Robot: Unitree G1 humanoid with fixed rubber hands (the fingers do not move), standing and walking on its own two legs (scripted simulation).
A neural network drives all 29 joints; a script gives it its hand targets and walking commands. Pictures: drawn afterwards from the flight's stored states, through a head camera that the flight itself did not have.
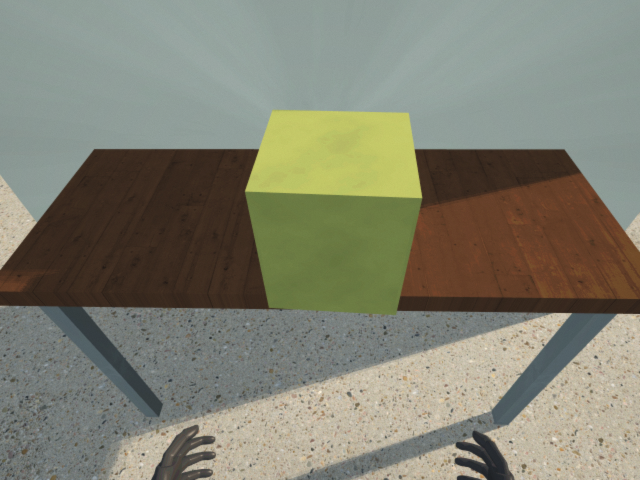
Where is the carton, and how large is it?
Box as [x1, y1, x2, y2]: [245, 110, 421, 314]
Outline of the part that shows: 272,110 245,190 269,307 395,314 421,201 420,186 408,113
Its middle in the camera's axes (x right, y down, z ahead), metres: +0.02 -0.03 +0.61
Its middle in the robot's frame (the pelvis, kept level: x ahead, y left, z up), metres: +0.50 -0.01 +0.06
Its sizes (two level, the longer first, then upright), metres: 0.210 0.200 0.250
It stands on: a table, 0.71 m high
